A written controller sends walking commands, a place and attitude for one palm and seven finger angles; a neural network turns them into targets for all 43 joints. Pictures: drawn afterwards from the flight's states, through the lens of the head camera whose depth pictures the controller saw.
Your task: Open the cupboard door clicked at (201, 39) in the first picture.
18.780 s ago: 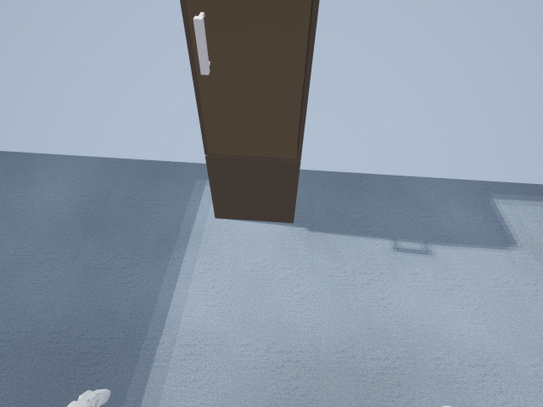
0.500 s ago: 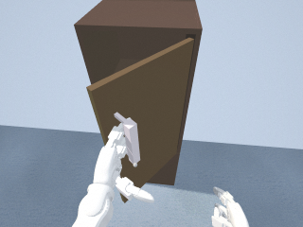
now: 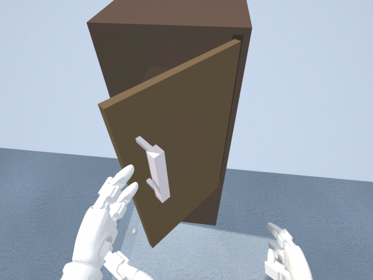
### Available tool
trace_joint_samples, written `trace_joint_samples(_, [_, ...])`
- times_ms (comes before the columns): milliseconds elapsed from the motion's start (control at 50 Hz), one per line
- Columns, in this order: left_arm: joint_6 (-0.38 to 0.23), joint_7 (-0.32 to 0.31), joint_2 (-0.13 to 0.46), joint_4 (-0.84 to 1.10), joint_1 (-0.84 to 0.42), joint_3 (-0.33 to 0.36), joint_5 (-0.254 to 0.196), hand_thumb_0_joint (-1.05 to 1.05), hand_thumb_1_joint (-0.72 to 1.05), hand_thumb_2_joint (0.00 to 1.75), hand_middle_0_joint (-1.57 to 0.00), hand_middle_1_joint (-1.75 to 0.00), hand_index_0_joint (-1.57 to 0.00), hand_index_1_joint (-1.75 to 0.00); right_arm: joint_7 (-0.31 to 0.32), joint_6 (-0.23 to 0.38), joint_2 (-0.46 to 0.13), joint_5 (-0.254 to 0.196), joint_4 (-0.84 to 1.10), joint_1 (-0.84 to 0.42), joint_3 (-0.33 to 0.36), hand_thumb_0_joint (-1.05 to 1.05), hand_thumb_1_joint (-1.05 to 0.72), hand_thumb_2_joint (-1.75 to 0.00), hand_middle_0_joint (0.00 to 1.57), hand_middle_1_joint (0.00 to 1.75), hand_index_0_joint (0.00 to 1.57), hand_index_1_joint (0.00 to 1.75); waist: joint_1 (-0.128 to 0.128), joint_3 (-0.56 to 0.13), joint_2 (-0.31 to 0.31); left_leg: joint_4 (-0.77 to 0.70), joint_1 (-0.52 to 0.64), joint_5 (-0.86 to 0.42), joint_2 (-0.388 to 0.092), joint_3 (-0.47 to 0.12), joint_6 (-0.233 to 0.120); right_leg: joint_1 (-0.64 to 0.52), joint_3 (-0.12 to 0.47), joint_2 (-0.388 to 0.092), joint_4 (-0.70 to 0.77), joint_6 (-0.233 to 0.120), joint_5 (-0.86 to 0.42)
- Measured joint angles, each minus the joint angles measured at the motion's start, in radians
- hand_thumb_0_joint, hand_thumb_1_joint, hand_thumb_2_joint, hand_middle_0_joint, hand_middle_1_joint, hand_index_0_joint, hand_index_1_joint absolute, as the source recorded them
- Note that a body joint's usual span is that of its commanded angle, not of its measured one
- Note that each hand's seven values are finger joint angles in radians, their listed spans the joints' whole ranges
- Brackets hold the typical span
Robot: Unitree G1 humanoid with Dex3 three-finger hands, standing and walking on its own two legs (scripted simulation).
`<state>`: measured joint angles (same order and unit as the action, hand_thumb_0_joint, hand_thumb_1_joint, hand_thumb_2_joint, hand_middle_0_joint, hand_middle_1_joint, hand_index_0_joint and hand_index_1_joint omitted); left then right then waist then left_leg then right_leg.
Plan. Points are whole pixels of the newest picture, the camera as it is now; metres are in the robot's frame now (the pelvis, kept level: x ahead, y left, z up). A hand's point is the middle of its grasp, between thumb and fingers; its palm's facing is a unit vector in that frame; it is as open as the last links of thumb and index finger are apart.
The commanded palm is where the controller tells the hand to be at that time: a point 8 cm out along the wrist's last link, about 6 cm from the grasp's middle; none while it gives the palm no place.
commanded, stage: slide the hand sideways off the handle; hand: left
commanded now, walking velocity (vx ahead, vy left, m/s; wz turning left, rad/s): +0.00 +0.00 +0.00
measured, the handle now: (152, 170) +0.31 +0.10 +0.11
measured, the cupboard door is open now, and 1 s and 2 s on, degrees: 51 51 51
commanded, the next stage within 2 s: draw the hand back to the body in 0.30 s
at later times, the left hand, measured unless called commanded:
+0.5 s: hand (107, 248) +0.15 +0.14 +0.11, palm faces -0.04 -1.00 -0.04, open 16.3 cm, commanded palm +0.12 +0.20 +0.12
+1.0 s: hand (64, 231) +0.16 +0.20 +0.14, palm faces +0.13 -0.97 -0.23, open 15.8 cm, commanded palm +0.12 +0.25 +0.15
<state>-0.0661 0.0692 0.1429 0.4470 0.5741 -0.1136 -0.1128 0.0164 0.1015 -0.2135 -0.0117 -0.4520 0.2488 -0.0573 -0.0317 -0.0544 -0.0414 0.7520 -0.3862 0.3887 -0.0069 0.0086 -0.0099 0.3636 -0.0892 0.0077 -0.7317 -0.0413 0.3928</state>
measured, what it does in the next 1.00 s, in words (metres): stands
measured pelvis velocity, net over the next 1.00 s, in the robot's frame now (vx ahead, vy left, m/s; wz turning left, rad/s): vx -0.01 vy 0.02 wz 0.01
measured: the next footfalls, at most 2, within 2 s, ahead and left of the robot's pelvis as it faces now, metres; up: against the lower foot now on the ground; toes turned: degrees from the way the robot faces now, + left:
none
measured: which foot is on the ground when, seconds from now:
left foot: down 0.00-1.00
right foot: down 0.00-1.00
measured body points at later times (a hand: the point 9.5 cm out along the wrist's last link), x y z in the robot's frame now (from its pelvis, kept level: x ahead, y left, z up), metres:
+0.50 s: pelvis -0.01 +0.01 -0.01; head -0.01 -0.01 +0.44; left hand +0.15 +0.20 +0.11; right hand +0.19 -0.21 -0.06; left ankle +0.00 +0.11 -0.71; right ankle +0.00 -0.09 -0.71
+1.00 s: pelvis -0.01 +0.02 +0.01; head -0.03 +0.01 +0.46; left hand +0.15 +0.26 +0.15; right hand +0.19 -0.19 -0.04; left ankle +0.00 +0.11 -0.71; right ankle +0.00 -0.09 -0.71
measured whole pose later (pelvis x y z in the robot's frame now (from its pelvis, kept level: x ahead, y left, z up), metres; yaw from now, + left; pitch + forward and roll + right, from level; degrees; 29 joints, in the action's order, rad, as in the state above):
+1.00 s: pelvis -0.01 +0.02 +0.01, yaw +0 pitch -2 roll -2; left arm -0.02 0.07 0.29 0.52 0.58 0.14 -0.14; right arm 0.09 0.23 -0.22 -0.02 -0.54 0.23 -0.07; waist -0.06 -0.04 -0.05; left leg 0.70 -0.30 0.36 0.00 0.00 -0.03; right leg 0.25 -0.09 0.01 -0.63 -0.02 0.34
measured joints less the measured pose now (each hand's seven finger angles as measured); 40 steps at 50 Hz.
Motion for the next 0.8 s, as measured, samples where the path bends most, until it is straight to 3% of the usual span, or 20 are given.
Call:
trace_joint_samples(300, [-0.081,0.107,0.042,0.031,0.123,0.115,-0.085,-0.01,-0.50,0.30,-0.15,-0.30,-0.15,-0.30,0.021,0.062,-0.018,-0.012,-0.020,0.021,0.028,0.01,-0.90,-0.90,0.20,0.29,0.20,0.30,-0.003,-0.017,-0.010,0.062,-0.056,0.025,-0.007,-0.015,0.005,0.045,-0.014,0.006,-0.046,-0.003,0.020])
trace_joint_samples(460, [-0.094,0.119,0.040,0.013,0.091,0.126,-0.109,-0.01,-0.50,0.30,-0.15,-0.30,-0.15,-0.30,0.032,0.100,-0.022,-0.020,-0.027,0.014,0.027,0.01,-0.90,-0.90,0.20,0.29,0.20,0.30,-0.006,-0.005,-0.022,0.088,-0.074,0.028,-0.005,-0.020,-0.002,0.054,-0.019,0.003,-0.059,0.002,0.018])
trace_joint_samples(580, [-0.069,0.112,0.058,0.051,0.066,0.125,-0.095,-0.01,-0.50,0.30,-0.15,-0.30,-0.15,-0.30,0.033,0.116,-0.011,-0.023,-0.035,0.015,0.018,0.01,-0.90,-0.90,0.20,0.29,0.20,0.30,-0.008,-0.013,-0.024,0.077,-0.057,0.023,0.002,-0.011,-0.010,0.042,-0.010,-0.004,-0.053,0.009,0.013])
trace_joint_samples(800, [0.034,0.136,0.092,0.050,0.033,0.222,-0.142,-0.01,-0.50,0.30,-0.15,-0.30,-0.15,-0.30,0.050,0.126,-0.010,-0.033,-0.061,0.006,-0.007,0.01,-0.90,-0.90,0.20,0.30,0.20,0.30,-0.022,-0.006,-0.020,0.029,0.001,0.002,0.005,-0.012,-0.017,-0.023,-0.011,-0.003,0.009,0.018,-0.015])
